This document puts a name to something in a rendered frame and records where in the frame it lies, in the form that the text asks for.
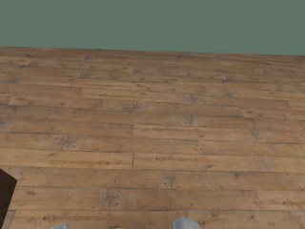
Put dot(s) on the right robot thigh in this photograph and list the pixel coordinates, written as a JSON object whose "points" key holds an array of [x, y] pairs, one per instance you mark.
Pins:
{"points": [[185, 223]]}

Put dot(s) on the table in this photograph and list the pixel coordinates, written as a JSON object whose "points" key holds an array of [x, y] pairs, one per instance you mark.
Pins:
{"points": [[7, 186]]}

